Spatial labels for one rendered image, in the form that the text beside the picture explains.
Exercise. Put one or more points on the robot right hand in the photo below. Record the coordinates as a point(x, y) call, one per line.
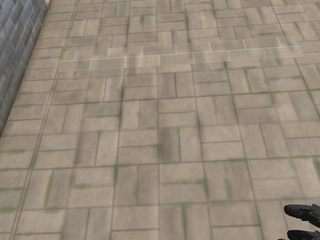
point(305, 213)

